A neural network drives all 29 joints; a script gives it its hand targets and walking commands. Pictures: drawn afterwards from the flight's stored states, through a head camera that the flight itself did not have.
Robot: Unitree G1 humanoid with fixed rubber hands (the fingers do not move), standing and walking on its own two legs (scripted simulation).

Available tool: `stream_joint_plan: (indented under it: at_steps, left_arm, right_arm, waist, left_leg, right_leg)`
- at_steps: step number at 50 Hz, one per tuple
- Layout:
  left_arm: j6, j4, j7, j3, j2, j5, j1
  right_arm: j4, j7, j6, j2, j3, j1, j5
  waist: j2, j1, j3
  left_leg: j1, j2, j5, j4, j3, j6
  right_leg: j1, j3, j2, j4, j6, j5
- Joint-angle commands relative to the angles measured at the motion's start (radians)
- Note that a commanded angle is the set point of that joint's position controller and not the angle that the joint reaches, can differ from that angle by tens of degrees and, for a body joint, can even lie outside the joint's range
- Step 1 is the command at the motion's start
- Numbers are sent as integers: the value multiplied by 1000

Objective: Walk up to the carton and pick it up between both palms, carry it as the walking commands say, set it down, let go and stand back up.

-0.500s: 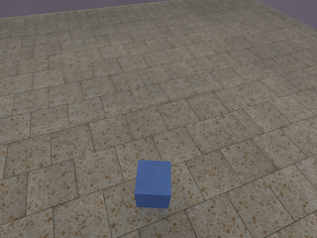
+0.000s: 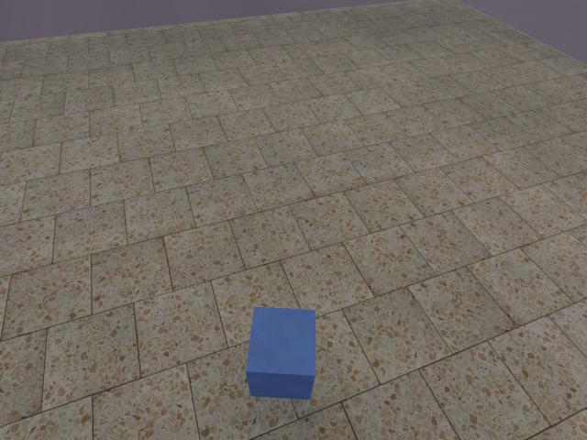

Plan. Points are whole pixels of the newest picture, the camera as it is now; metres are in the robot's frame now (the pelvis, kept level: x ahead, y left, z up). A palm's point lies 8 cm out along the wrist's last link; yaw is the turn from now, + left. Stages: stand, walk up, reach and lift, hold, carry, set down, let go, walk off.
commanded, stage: walk up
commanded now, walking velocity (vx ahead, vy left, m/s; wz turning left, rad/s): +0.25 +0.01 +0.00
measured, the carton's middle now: (282, 353) +0.49 +0.01 -0.66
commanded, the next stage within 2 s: none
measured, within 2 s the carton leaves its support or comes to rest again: neither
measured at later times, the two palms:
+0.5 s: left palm (138, 413) +0.20 +0.23 -0.14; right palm out of the picture +0.02 -0.19 -0.12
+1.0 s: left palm out of the picture +0.08 +0.25 -0.15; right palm out of the picture +0.08 -0.25 -0.13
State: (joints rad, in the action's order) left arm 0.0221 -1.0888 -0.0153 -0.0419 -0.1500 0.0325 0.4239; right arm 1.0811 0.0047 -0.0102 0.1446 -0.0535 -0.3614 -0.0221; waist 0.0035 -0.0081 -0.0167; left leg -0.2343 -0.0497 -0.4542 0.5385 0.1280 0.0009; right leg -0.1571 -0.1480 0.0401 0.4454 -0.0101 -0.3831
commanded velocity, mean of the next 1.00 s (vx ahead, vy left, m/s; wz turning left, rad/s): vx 0.00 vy -0.03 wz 0.00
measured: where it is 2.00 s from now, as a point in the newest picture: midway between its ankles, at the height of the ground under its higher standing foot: outside the picture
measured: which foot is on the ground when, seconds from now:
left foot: up 0.00-0.14, down 0.16-0.56, up 0.58-0.94, down 0.96-1.00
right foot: down 0.00-0.16, up 0.18-0.52, down 0.54-0.96, up 0.98-1.00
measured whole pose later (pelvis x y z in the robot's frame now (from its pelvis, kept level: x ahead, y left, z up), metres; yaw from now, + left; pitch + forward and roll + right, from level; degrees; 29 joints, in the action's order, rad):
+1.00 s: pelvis +0.04 +0.00 -0.01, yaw +3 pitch -1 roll -1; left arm -0.08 -0.98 -0.03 -0.03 -0.23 0.01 0.20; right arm 0.96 0.02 0.05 0.19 -0.05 -0.27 -0.03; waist -0.04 0.00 0.02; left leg -0.22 -0.01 -0.35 0.55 0.10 0.04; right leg -0.43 -0.17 0.05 0.50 -0.01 -0.20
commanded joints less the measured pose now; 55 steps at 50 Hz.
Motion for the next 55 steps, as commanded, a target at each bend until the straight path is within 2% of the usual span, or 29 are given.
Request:
stream_joint_plan:
  at_steps: [1, 4, 6, 7, 8, 9, 10, 12, 16, 17, 19, 24, 25, 26, 27, 28, 30, 33, 36, 40, 44, 46, 47, 48, 49, 51, 53, 54, 55]
  left_arm:
    - [20, -29, -20, -27, -153, 7, 127]
    - [30, 22, -12, -15, -135, 5, -2]
    - [29, 10, -4, -9, -122, -5, -27]
    - [30, -3, 3, 9, -85, -6, -28]
    - [30, 23, 11, 23, -46, -9, -20]
    - [18, 50, 12, 16, -54, 12, -59]
    - [9, 67, 18, 6, -62, 17, -113]
    - [6, 62, 20, -20, -78, 17, -120]
    - [-24, 31, 21, -9, -32, -25, -20]
    - [-24, 56, 22, 1, -30, -41, -77]
    - [-32, 84, 17, 15, -23, -41, -144]
    - [-43, 107, -6, 27, -67, -30, -191]
    - [-36, 92, -11, 15, -125, -27, -135]
    - [-28, 80, -18, -1, -195, -18, -95]
    - [-26, 79, -27, -20, -258, -14, -56]
    - [-27, 84, -31, -16, -264, -18, -36]
    - [-52, 120, -40, -15, -221, -21, -172]
    - [-54, 171, -40, 7, -166, -12, -248]
    - [-58, 170, -37, 0, -177, -3, -264]
    - [-63, 159, -35, -9, -189, -1, -230]
    - [-85, 153, -30, -16, -213, -6, -237]
    - [-94, 157, -24, -19, -225, -14, -238]
    - [-94, 162, -15, -11, -195, -17, -206]
    - [-90, 158, 6, 12, -116, -31, -152]
    - [-94, 167, 13, -4, -116, -27, -170]
    - [-90, 141, 35, -27, -136, -15, -181]
    - [-80, 68, 40, -36, -108, 2, -56]
    - [-71, 31, 35, -41, -101, 12, -17]
    - [-68, 40, 36, -44, -127, 23, -33]
  right_arm:
    - [-82, -17, -21, 36, -15, 75, -5]
    - [-77, -25, -30, 15, -4, 24, 0]
    - [-17, -12, -46, 32, -7, -126, -3]
    - [14, -2, -54, 97, -24, -210, -13]
    - [16, 9, -58, 189, -44, -269, -17]
    - [16, 21, -53, 229, -43, -260, -6]
    - [10, 22, -53, 195, -29, -230, -6]
    - [1, 22, -67, 146, -15, -172, -7]
    - [-32, 36, -83, 91, 4, -49, -5]
    - [-19, 37, -75, 73, 17, -52, 6]
    - [-3, 34, -64, 81, 15, -118, 11]
    - [-5, 30, -36, 107, 2, -103, 10]
    - [-28, 35, -19, 124, -14, -76, 14]
    - [-44, 37, -12, 99, -8, -99, 17]
    - [-78, 42, -8, 64, 0, -100, 22]
    - [-102, 51, 7, 52, 0, -89, 29]
    - [-104, 53, 35, 50, -5, -88, 26]
    - [-94, 44, 66, 62, -4, -84, 4]
    - [-124, 42, 85, 78, -14, -16, 2]
    - [-143, 40, 98, 92, -17, 39, 0]
    - [-131, 28, 84, 103, -19, -18, 6]
    - [-99, 19, 68, 112, -18, -127, 1]
    - [-70, 15, 63, 147, -24, -184, -5]
    - [-58, 13, 57, 191, -26, -213, -18]
    - [-120, 19, 50, 198, -21, -8, -15]
    - [-145, 28, 21, 137, 5, 123, -7]
    - [-151, 31, -9, 123, 6, 144, -9]
    - [-157, 29, -21, 133, 2, 132, -13]
    - [-131, 30, -26, 179, -16, 28, -9]
  waist:
    - [-153, -52, 178]
    - [-96, 26, 177]
    - [-29, 86, 114]
    - [92, 118, 63]
    - [303, 139, 12]
    - [272, 123, 114]
    - [154, 110, 165]
    - [3, 66, 174]
    - [150, -29, 75]
    - [224, -28, 72]
    - [250, 7, 61]
    - [213, 3, 47]
    - [167, -23, 61]
    - [30, -27, -2]
    - [-157, -42, -73]
    - [-231, -46, -106]
    - [-193, 16, -92]
    - [-94, 43, -25]
    - [-134, 38, -2]
    - [-185, 10, 10]
    - [-173, 28, 4]
    - [-129, 68, -18]
    - [15, 82, -6]
    - [376, 99, 11]
    - [371, 12, 184]
    - [151, -11, 211]
    - [55, -47, 147]
    - [53, -50, 82]
    - [59, -16, 30]
  left_leg:
    - [-320, -52, -13, 220, -30, -23]
    - [-104, -43, 82, 76, -21, -12]
    - [123, 16, 199, -90, 70, -24]
    - [264, -61, 150, -146, -40, 0]
    - [366, -297, 35, -293, -368, 69]
    - [294, -439, 123, -366, -530, 159]
    - [209, -455, 213, -361, -534, 199]
    - [144, -402, 476, -325, -413, 139]
    - [92, -202, 1124, -221, -17, 56]
    - [106, -145, 1155, -223, 19, 57]
    - [164, -133, 1146, -216, 19, 68]
    - [148, -185, 1003, -80, -27, 75]
    - [76, -182, 1028, 29, -24, 50]
    - [-16, -140, 742, 125, -18, 1]
    - [-159, -49, 225, 311, 14, -46]
    - [-255, 20, -255, 534, -27, -37]
    - [-209, -5, -220, 682, -90, -34]
    - [-176, 7, -72, 685, -89, -39]
    - [-171, 27, -18, 598, -60, -32]
    - [-150, 31, -23, 419, -61, -25]
    - [-22, 40, 34, 168, -39, -5]
    - [169, 67, 56, -55, 17, 19]
    - [226, -11, -82, -238, -93, 50]
    - [127, -265, -457, -518, -424, 115]
    - [-162, -334, -528, -587, -445, 119]
    - [-321, -273, -291, -531, -355, 114]
    - [-137, -212, 18, -449, -253, 54]
    - [-23, -185, 87, -422, -211, 33]
    - [115, -219, 2, -421, -265, 29]
  right_leg:
    - [58, 389, 342, -363, -126, -231]
    - [-133, 225, 243, -271, -97, -160]
    - [-193, 69, 132, -93, -57, -140]
    - [-278, -1, 81, 92, -25, -75]
    - [-424, -51, 23, 365, 17, -188]
    - [-552, 31, 28, 545, 31, -259]
    - [-542, 91, 79, 614, 39, -199]
    - [-510, 142, 105, 639, 38, -58]
    - [-245, 65, 20, 421, 47, 140]
    - [-219, 42, -10, 327, 51, 158]
    - [-208, 0, -48, 241, 39, 228]
    - [-125, 2, -14, 106, -3, 309]
    - [-47, 15, 15, -7, -9, 458]
    - [100, 75, 113, -27, -40, 844]
    - [255, 217, 282, 21, -121, 1350]
    - [265, 300, 380, 27, -204, 1533]
    - [88, 192, 337, -21, -247, 1156]
    - [-99, 165, 270, -81, -203, 764]
    - [-149, 135, 239, -104, -199, 545]
    - [-152, 214, 265, -172, -198, 258]
    - [-184, 258, 260, -244, -143, 42]
    - [-298, 198, 213, -253, -49, -123]
    - [-387, 112, 136, -163, 24, -176]
    - [-423, -18, 3, 105, 82, -166]
    - [-375, 92, -10, 268, 44, -107]
    - [-212, 213, -21, 474, 46, 51]
    - [-286, 190, -62, 501, 46, 124]
    - [-303, 188, -70, 511, 50, 121]
    - [-403, 153, -87, 581, 56, 106]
